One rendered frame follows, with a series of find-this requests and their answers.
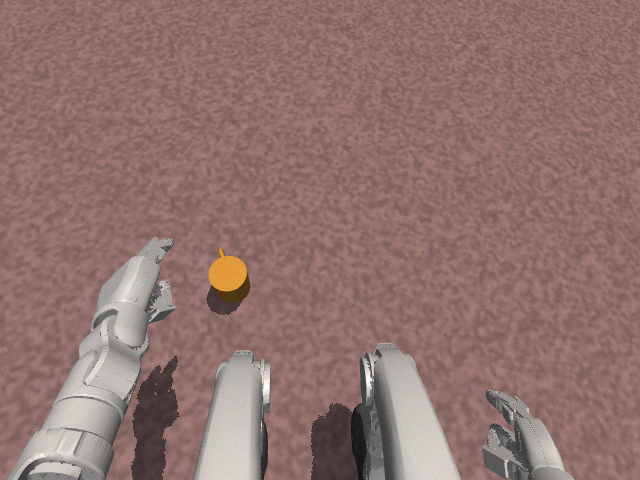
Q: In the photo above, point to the left robot arm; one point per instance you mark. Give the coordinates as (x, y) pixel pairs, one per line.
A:
(75, 441)

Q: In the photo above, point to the right robot hand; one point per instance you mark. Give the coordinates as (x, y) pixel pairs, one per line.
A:
(514, 455)

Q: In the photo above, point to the mug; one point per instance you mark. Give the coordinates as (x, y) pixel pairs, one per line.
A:
(229, 278)

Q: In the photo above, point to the right robot foot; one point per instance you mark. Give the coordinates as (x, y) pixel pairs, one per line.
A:
(358, 441)

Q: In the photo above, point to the left robot hand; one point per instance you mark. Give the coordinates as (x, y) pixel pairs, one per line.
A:
(135, 281)

